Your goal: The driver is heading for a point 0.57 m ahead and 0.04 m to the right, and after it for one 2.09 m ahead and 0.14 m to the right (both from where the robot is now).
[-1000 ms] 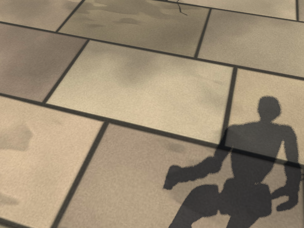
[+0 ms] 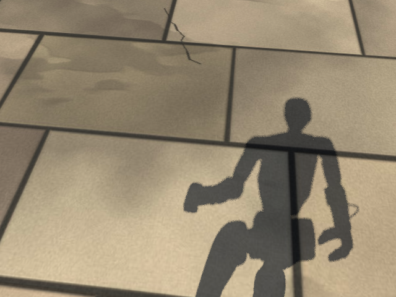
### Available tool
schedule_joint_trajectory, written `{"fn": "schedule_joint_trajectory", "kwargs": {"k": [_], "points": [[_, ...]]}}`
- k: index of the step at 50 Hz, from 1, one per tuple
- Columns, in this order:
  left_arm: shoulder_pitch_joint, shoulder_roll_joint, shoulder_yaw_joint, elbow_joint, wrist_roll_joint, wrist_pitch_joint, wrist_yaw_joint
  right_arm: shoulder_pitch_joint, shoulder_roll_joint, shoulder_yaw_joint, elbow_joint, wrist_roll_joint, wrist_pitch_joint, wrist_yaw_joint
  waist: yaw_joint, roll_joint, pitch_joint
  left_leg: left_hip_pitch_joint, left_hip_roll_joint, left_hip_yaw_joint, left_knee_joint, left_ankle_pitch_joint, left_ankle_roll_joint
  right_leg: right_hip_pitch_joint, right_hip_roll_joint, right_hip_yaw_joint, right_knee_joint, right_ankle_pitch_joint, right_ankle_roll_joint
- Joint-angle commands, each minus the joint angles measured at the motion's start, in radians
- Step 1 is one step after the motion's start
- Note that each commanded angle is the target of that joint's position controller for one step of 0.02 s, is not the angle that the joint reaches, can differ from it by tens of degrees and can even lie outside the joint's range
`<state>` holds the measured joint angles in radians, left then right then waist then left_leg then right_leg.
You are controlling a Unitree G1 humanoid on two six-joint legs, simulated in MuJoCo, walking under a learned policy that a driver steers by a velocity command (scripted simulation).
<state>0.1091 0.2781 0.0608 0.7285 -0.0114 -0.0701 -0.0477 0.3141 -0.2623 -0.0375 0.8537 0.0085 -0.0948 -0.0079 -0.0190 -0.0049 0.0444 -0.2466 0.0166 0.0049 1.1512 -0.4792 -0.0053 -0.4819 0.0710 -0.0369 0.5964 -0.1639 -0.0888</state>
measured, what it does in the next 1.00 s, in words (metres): walks ahead: left foot, then right foot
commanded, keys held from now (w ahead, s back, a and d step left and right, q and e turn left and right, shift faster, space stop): e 0.22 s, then no key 0.78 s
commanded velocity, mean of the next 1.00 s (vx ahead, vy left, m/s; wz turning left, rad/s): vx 0.09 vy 0.00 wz -0.24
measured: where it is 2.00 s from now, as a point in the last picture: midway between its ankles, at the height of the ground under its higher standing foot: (221, 294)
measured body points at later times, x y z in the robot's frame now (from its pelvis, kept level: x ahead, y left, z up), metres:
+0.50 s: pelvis +0.18 +0.03 +0.01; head +0.21 +0.03 +0.46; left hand +0.37 +0.26 -0.10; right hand +0.29 -0.25 -0.08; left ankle +0.28 +0.11 -0.72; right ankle +0.09 -0.08 -0.66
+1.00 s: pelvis +0.21 +0.00 +0.01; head +0.21 -0.01 +0.46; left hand +0.35 +0.21 -0.12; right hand +0.25 -0.28 -0.11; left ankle +0.28 +0.11 -0.72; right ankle +0.14 -0.11 -0.72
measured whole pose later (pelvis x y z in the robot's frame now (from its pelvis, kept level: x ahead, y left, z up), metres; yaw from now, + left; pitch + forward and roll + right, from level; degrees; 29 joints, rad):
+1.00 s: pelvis +0.21 +0.00 +0.01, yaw -14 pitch -1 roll +0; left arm 0.27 0.20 0.03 0.81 0.01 -0.01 0.02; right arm 0.20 -0.22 -0.04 0.83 -0.01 -0.02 -0.02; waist -0.01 0.00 0.02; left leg -0.31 0.00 -0.04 0.55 -0.22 -0.02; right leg -0.19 0.01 0.04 0.57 -0.36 0.00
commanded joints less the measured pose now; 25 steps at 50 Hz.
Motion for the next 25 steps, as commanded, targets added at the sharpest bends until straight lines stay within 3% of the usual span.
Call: {"fn": "schedule_joint_trajectory", "kwargs": {"k": [1, 2, 4, 6, 8, 11, 15, 17, 18, 19, 20, 21, 22, 23, 25], "points": [[0.127, 0.135, 0.039, -0.050, -0.001, -0.001, 0.017, -0.077, -0.150, -0.031, -0.134, -0.001, -0.054, -0.003, 0.057, 0.036, -0.161, -0.486, 0.054, -0.091, 0.165, 0.064, -0.001, 0.512, -0.309, 0.433, -0.247, 0.500, -0.231], [0.091, 0.120, 0.035, -0.064, 0.002, 0.002, 0.019, -0.067, -0.158, -0.041, -0.141, -0.018, -0.038, -0.012, 0.020, 0.033, -0.128, -0.411, 0.075, -0.088, 0.108, 0.086, -0.013, 0.387, -0.279, 0.371, -0.265, 0.573, -0.216], [0.063, 0.125, 0.037, -0.078, 0.011, 0.006, 0.024, -0.028, -0.125, -0.040, -0.149, -0.023, -0.005, -0.018, -0.023, -0.003, -0.118, -0.326, 0.072, -0.073, 0.020, 0.116, -0.037, 0.249, -0.232, 0.303, -0.290, 0.665, -0.212], [0.077, 0.158, 0.047, -0.074, 0.011, 0.008, 0.036, -0.040, -0.095, -0.032, -0.163, -0.028, 0.011, -0.028, -0.026, -0.033, -0.124, -0.310, 0.039, -0.049, -0.104, 0.183, -0.060, 0.199, -0.194, 0.247, -0.280, 0.758, -0.200], [0.094, 0.168, 0.051, -0.068, 0.000, 0.024, 0.051, -0.088, -0.081, -0.026, -0.180, -0.032, 0.019, -0.032, -0.011, -0.053, -0.152, -0.291, 0.010, -0.046, -0.231, 0.280, -0.072, 0.192, -0.163, 0.226, -0.251, 0.737, -0.167], [0.119, 0.165, 0.051, -0.064, -0.016, 0.055, 0.072, -0.184, -0.082, -0.021, -0.205, -0.021, 0.024, -0.023, 0.027, -0.089, -0.182, -0.259, -0.025, -0.061, -0.401, 0.418, -0.076, 0.222, -0.149, 0.261, -0.214, 0.591, -0.114], [0.143, 0.144, 0.041, -0.059, -0.002, 0.075, 0.085, -0.238, -0.106, -0.027, -0.220, -0.017, 0.018, -0.001, 0.057, -0.108, -0.176, -0.242, -0.029, -0.082, -0.539, 0.414, -0.058, 0.305, -0.194, 0.354, -0.145, 0.450, -0.099], [0.121, 0.129, 0.033, -0.065, 0.001, 0.074, 0.086, -0.209, -0.119, -0.036, -0.219, -0.023, 0.006, 0.003, 0.030, -0.119, -0.163, -0.179, -0.028, -0.080, -0.641, 0.417, -0.020, 0.324, -0.195, 0.401, -0.089, 0.390, -0.083], [0.106, 0.115, 0.026, -0.069, 0.001, 0.070, 0.085, -0.183, -0.118, -0.038, -0.215, -0.030, -0.004, 0.003, 0.004, -0.113, -0.157, -0.094, -0.014, -0.073, -0.743, 0.541, 0.010, 0.308, -0.161, 0.398, -0.044, 0.343, -0.055], [0.129, 0.074, 0.012, -0.081, 0.018, 0.060, 0.082, -0.160, -0.163, -0.045, -0.224, -0.049, -0.011, -0.005, 0.013, -0.039, -0.209, 0.061, 0.111, -0.171, -0.734, 0.840, 0.062, 0.249, -0.097, 0.354, 0.066, 0.219, -0.012], [0.256, 0.048, 0.005, -0.068, 0.018, 0.048, 0.081, -0.152, -0.205, -0.051, -0.230, -0.073, -0.001, -0.012, 0.074, 0.164, -0.270, 0.257, 0.293, -0.364, -0.683, 1.194, 0.231, 0.082, 0.021, 0.254, 0.236, -0.176, 0.052], [0.251, 0.089, 0.006, -0.067, 0.019, 0.052, 0.078, -0.088, -0.118, -0.036, -0.200, -0.059, 0.012, -0.012, 0.037, 0.268, -0.320, 0.282, 0.403, -0.535, -0.723, 1.166, 0.338, 0.003, 0.018, 0.216, 0.361, -0.518, 0.105], [0.224, 0.152, 0.024, -0.063, 0.012, 0.066, 0.076, -0.093, -0.093, -0.025, -0.206, -0.033, 0.019, -0.007, 0.020, 0.181, -0.290, 0.253, 0.379, -0.533, -0.736, 0.979, 0.333, -0.020, -0.011, 0.224, 0.469, -0.535, 0.130], [0.177, 0.153, 0.030, -0.058, 0.006, 0.085, 0.080, -0.114, -0.100, -0.026, -0.208, -0.026, 0.029, -0.003, 0.016, 0.116, -0.251, 0.213, 0.328, -0.477, -0.747, 0.818, 0.291, -0.049, -0.022, 0.205, 0.539, -0.491, 0.150], [0.155, 0.131, 0.031, -0.051, 0.007, 0.118, 0.084, -0.195, -0.110, -0.023, -0.219, -0.023, 0.045, 0.000, 0.039, 0.093, -0.162, 0.063, 0.260, -0.375, -0.801, 0.604, 0.238, -0.024, -0.060, 0.184, 0.513, -0.395, 0.166]]}}
Keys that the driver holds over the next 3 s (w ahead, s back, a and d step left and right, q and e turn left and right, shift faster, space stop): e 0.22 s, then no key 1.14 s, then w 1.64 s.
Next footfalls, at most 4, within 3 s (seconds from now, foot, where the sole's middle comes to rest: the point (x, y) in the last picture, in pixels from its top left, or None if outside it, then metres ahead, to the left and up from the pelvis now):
0.38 left None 0.32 0.10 -0.76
0.68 right None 0.18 -0.12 -0.76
2.12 right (262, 230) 0.66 -0.21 -0.76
2.68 left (212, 150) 1.01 -0.05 -0.76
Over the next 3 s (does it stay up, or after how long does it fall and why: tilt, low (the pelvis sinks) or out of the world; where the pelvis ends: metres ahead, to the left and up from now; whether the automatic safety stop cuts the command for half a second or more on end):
stays up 0.98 -0.12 0.03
